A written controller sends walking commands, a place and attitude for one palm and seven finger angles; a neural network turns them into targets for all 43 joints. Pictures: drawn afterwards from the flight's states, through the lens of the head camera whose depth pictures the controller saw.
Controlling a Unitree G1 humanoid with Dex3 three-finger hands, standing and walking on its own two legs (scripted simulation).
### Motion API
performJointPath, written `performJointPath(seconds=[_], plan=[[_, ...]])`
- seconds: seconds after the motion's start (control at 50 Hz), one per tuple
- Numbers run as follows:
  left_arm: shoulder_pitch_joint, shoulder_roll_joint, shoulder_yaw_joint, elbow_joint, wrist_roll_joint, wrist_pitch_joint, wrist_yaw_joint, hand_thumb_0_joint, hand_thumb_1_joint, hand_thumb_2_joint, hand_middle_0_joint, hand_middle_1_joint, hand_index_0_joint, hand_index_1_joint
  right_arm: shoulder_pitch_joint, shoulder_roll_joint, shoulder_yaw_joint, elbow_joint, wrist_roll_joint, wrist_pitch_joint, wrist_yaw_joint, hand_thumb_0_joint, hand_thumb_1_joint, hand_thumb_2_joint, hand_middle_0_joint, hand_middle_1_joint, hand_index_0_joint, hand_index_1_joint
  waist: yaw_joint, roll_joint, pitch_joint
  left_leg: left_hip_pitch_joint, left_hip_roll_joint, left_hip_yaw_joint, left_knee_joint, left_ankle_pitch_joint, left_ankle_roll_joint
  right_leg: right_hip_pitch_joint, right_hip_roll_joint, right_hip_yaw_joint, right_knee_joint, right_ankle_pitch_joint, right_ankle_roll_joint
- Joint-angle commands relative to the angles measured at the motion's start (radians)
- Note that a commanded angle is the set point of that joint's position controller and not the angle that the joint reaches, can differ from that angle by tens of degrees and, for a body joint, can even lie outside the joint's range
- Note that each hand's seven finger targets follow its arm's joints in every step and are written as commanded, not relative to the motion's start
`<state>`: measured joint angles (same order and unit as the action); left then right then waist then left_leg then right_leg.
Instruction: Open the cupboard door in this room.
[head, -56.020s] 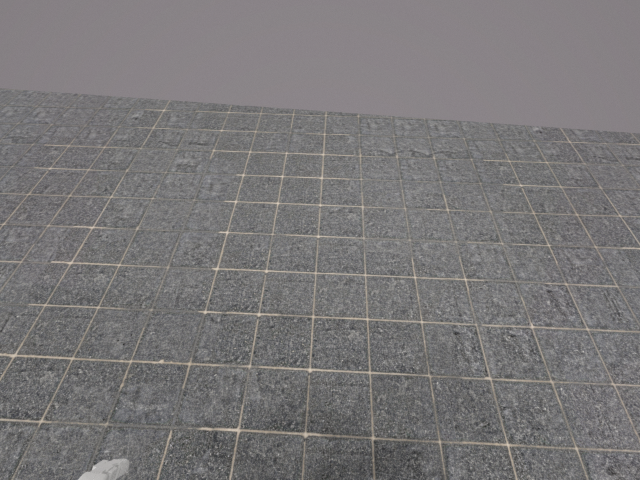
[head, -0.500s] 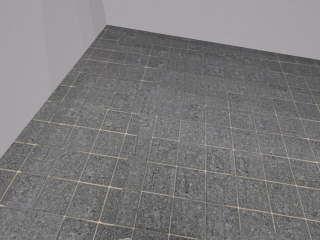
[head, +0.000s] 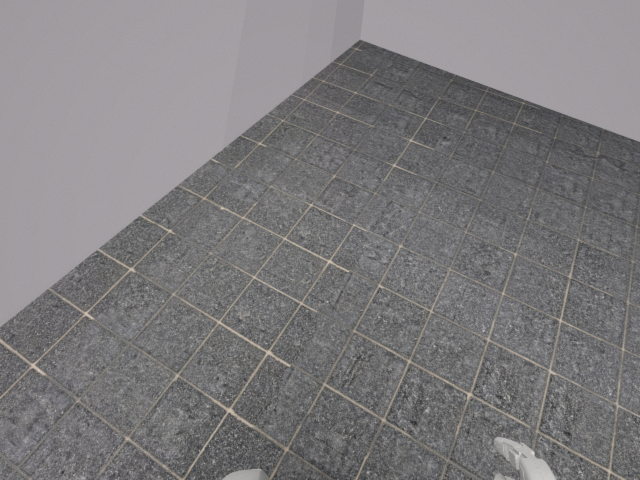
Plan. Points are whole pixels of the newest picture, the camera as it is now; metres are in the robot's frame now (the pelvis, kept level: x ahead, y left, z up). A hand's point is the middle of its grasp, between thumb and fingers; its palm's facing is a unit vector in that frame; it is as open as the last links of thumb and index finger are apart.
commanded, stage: turn to face it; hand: left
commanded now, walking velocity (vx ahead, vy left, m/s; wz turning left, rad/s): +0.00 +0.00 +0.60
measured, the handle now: out of the picture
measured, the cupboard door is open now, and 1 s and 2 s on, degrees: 47 47 47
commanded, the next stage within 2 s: none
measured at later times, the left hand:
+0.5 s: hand out of the picture +0.03 +0.15 -0.15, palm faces +0.33 -0.92 -0.23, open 7.4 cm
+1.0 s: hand out of the picture +0.00 +0.12 -0.14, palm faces +0.59 -0.76 -0.28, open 7.4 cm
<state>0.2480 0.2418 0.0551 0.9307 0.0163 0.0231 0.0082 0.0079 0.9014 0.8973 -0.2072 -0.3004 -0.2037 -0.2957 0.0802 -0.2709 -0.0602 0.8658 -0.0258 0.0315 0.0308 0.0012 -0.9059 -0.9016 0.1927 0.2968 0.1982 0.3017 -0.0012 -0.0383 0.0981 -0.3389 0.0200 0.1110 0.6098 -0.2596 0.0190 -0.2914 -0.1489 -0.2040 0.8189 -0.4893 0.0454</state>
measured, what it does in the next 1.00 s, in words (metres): steps to the right, turning left: right foot, then left foot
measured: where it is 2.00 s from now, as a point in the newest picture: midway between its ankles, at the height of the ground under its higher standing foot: outside the picture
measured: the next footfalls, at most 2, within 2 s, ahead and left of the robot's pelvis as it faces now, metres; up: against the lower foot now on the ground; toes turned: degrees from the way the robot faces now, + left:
right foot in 0.26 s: +0.09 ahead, -0.17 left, +0.00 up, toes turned +6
left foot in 0.54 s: +0.02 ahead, +0.08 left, +0.00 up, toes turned +27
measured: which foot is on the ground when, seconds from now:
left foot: down 0.00-0.24, up 0.26-0.52, down 0.54-0.82, up 0.84-1.00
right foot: up 0.00-0.24, down 0.26-0.54, up 0.56-0.80, down 0.82-1.00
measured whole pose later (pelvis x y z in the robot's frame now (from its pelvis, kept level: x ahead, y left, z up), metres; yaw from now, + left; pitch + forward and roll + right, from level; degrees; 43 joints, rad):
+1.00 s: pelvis +0.06 -0.09 +0.02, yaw +38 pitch +1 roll +2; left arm 0.19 0.20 0.05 0.87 0.03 0.02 0.02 0.01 0.90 0.90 -0.20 -0.30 -0.20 -0.30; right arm 0.14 -0.25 -0.08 0.92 -0.02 0.09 0.03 0.00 -0.91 -0.90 0.19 0.30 0.20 0.30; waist -0.02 0.00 0.11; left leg -0.48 0.01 0.03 1.05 -0.46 -0.06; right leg -0.24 -0.10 -0.14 0.54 -0.30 -0.01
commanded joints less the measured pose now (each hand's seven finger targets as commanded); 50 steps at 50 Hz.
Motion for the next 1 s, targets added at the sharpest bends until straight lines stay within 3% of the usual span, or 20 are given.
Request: performJointPath(seconds=[0.0,0.06,0.18,0.2,0.22,0.24,0.28,0.34,0.4,0.46,0.48,0.52,0.54,0.62,0.7,0.76,0.8,0.82,0.88,0.98], plan=[[-0.140,0.096,0.025,-0.155,-0.003,-0.007,0.018,0.000,0.900,0.900,-0.200,-0.300,-0.200,-0.300,0.215,-0.253,-0.068,-0.016,0.001,-0.012,-0.041,0.000,-0.900,-0.900,0.200,0.300,0.200,0.300,-0.099,0.230,-0.208,0.298,0.381,-0.471,-0.199,0.594,0.234,-0.342,0.023,0.208,0.394,-0.117,0.045],[-0.061,0.094,0.033,-0.115,-0.001,0.010,0.000,0.000,0.900,0.900,-0.200,-0.300,-0.200,-0.300,0.050,-0.191,-0.049,-0.053,-0.001,-0.012,-0.043,0.000,-0.900,-0.900,0.200,0.300,0.200,0.300,-0.011,0.237,-0.139,0.127,0.234,-0.306,-0.230,0.340,0.133,-0.218,0.050,0.194,0.267,0.022,0.040],[0.051,0.089,0.038,-0.095,0.000,-0.005,-0.005,0.000,0.900,0.900,-0.200,-0.300,-0.200,-0.300,-0.015,-0.192,-0.063,-0.069,0.000,0.007,-0.032,0.000,-0.900,-0.900,0.200,0.300,0.200,0.300,0.039,0.184,-0.132,-0.080,0.153,-0.331,-0.171,0.046,0.079,0.102,0.135,0.118,-0.211,0.175,0.023],[0.090,0.131,0.048,-0.094,0.006,-0.016,0.003,0.000,0.900,0.900,-0.200,-0.300,-0.200,-0.300,-0.020,-0.148,-0.059,-0.080,0.009,0.008,-0.029,0.000,-0.900,-0.900,0.200,0.300,0.200,0.300,0.062,0.070,-0.135,-0.157,0.081,-0.288,-0.057,-0.030,0.034,0.191,0.067,0.190,-0.379,0.191,0.006],[0.103,0.228,0.066,-0.100,0.021,-0.028,0.013,0.000,0.900,0.900,-0.200,-0.300,-0.200,-0.300,-0.003,-0.073,-0.047,-0.102,0.017,0.008,-0.021,0.000,-0.900,-0.900,0.200,0.300,0.200,0.300,0.069,-0.244,-0.135,-0.312,-0.063,-0.136,0.193,-0.241,-0.047,0.251,-0.205,0.519,-0.546,0.157,-0.091],[0.085,0.261,0.061,-0.117,0.017,-0.025,0.016,0.000,0.900,0.900,-0.200,-0.300,-0.200,-0.300,-0.027,-0.079,-0.047,-0.116,0.011,0.005,-0.014,0.000,-0.900,-0.900,0.200,0.300,0.200,0.300,0.084,-0.287,-0.138,-0.263,-0.058,-0.130,0.456,-0.376,-0.049,0.131,-0.347,0.602,-0.590,0.213,-0.189],[-0.014,0.193,0.052,-0.136,0.014,-0.025,0.027,0.000,0.900,0.900,-0.200,-0.300,-0.200,-0.300,-0.013,-0.071,-0.050,-0.086,0.010,0.019,-0.011,0.000,-0.900,-0.900,0.200,0.300,0.200,0.300,0.022,-0.216,-0.109,-0.248,0.006,-0.155,0.650,-0.273,-0.051,0.051,-0.269,0.484,-0.538,0.254,-0.198],[-0.061,0.145,0.037,-0.142,0.016,-0.028,0.025,0.000,0.900,0.900,-0.200,-0.300,-0.200,-0.300,0.010,-0.031,-0.032,-0.062,0.013,0.023,0.000,0.000,-0.900,-0.900,0.200,0.300,0.200,0.300,-0.006,-0.210,-0.097,-0.172,0.021,-0.079,0.468,-0.235,-0.077,0.071,-0.187,0.220,-0.462,0.549,-0.154],[0.006,0.181,0.051,-0.111,0.018,-0.030,0.024,0.000,0.900,0.900,-0.200,-0.300,-0.200,-0.300,-0.018,-0.001,-0.016,-0.061,0.019,0.009,0.005,0.000,-0.900,-0.900,0.200,0.300,0.200,0.300,0.037,-0.157,-0.128,-0.110,-0.001,-0.017,0.203,-0.235,-0.075,0.194,-0.206,0.177,-0.385,0.723,-0.152],[0.024,0.190,0.056,-0.089,0.007,-0.030,0.016,0.000,0.900,0.900,-0.200,-0.300,-0.200,-0.300,0.041,-0.019,-0.016,-0.049,0.018,-0.002,0.001,0.000,-0.900,-0.900,0.200,0.300,0.200,0.300,0.020,-0.139,-0.183,0.023,-0.021,0.008,-0.064,-0.072,-0.062,0.219,-0.192,0.116,-0.267,0.744,-0.102],[0.006,0.183,0.058,-0.096,-0.002,-0.025,0.013,0.000,0.900,0.900,-0.200,-0.300,-0.200,-0.300,0.097,-0.053,-0.025,-0.035,0.015,-0.007,-0.001,0.000,-0.900,-0.900,0.200,0.300,0.200,0.300,-0.016,-0.082,-0.202,0.144,-0.004,-0.017,-0.175,0.067,-0.046,0.141,-0.181,0.077,-0.183,0.674,-0.060],[-0.054,0.073,0.027,-0.172,-0.009,-0.013,0.005,0.000,0.900,0.900,-0.200,-0.300,-0.200,-0.300,0.222,-0.245,-0.073,-0.021,0.001,-0.012,-0.018,0.000,-0.900,-0.900,0.200,0.300,0.200,0.300,-0.090,0.364,-0.221,0.376,0.422,-0.550,-0.239,0.706,0.209,-0.309,0.021,0.059,0.197,-0.195,0.062],[-0.124,0.099,0.028,-0.202,0.001,-0.005,0.008,0.000,0.900,0.900,-0.200,-0.300,-0.200,-0.300,0.268,-0.257,-0.075,-0.004,-0.002,-0.009,-0.028,0.000,-0.900,-0.900,0.200,0.300,0.200,0.300,-0.109,0.210,-0.204,0.325,0.436,-0.530,-0.212,0.627,0.252,-0.327,0.025,0.157,0.305,-0.164,0.045],[-0.107,0.077,0.032,-0.136,-0.006,0.004,0.003,0.000,0.900,0.900,-0.200,-0.300,-0.200,-0.300,0.120,-0.163,-0.052,-0.027,-0.002,-0.019,-0.049,0.000,-0.900,-0.900,0.200,0.300,0.200,0.300,-0.027,0.227,-0.175,0.223,0.236,-0.340,-0.194,0.563,0.145,-0.266,0.050,0.198,0.273,0.016,0.044],[-0.092,0.063,0.028,-0.127,-0.011,0.001,-0.002,0.000,0.900,0.900,-0.200,-0.300,-0.200,-0.300,0.093,-0.175,-0.058,-0.030,-0.006,-0.010,-0.044,0.000,-0.900,-0.900,0.200,0.300,0.200,0.300,-0.020,0.205,-0.161,0.128,0.194,-0.348,-0.200,0.419,0.120,-0.081,0.113,0.154,-0.019,0.036,0.027],[0.035,0.097,0.041,-0.102,-0.006,-0.014,0.002,0.000,0.900,0.900,-0.200,-0.300,-0.200,-0.300,0.025,-0.160,-0.061,-0.053,0.006,0.001,-0.038,0.000,-0.900,-0.900,0.200,0.300,0.200,0.300,0.046,0.172,-0.155,-0.031,0.121,-0.331,-0.111,0.218,0.055,0.163,0.122,0.145,-0.337,0.248,0.015],[0.068,0.252,0.068,-0.106,0.017,-0.026,0.019,0.000,0.900,0.900,-0.200,-0.300,-0.200,-0.300,0.018,-0.054,-0.044,-0.098,0.016,0.002,-0.024,0.000,-0.900,-0.900,0.200,0.300,0.200,0.300,0.077,-0.300,-0.138,-0.273,-0.090,-0.114,0.338,-0.355,-0.063,0.236,-0.328,0.592,-0.585,0.298,-0.164],[0.041,0.230,0.057,-0.117,0.010,-0.027,0.023,0.000,0.900,0.900,-0.200,-0.300,-0.200,-0.300,0.019,-0.081,-0.049,-0.091,0.007,0.009,-0.019,0.000,-0.900,-0.900,0.200,0.300,0.200,0.300,0.060,-0.230,-0.123,-0.249,-0.034,-0.175,0.528,-0.345,-0.047,0.133,-0.333,0.553,-0.564,0.296,-0.215],[-0.084,0.129,0.031,-0.144,0.008,-0.024,0.028,0.000,0.900,0.900,-0.200,-0.300,-0.200,-0.300,0.039,-0.055,-0.044,-0.045,0.008,0.026,-0.006,0.000,-0.900,-0.900,0.200,0.300,0.200,0.300,-0.012,-0.205,-0.092,-0.225,0.019,-0.138,0.620,-0.204,-0.073,0.086,-0.186,0.287,-0.494,0.492,-0.167],[-0.005,0.164,0.042,-0.111,0.012,-0.033,0.027,0.000,0.900,0.900,-0.200,-0.300,-0.200,-0.300,-0.010,-0.007,-0.022,-0.047,0.017,0.023,0.005,0.000,-0.900,-0.900,0.200,0.300,0.200,0.300,0.028,-0.141,-0.122,-0.138,0.000,-0.041,0.282,-0.207,-0.084,0.209,-0.193,0.183,-0.437,0.691,-0.163]])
